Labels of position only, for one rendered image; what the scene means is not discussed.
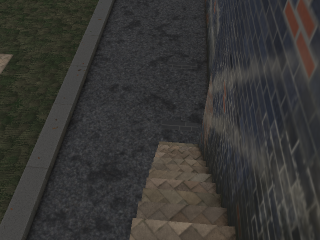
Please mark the stairs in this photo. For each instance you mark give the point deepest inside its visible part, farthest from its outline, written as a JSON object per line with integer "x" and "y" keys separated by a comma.
{"x": 179, "y": 201}

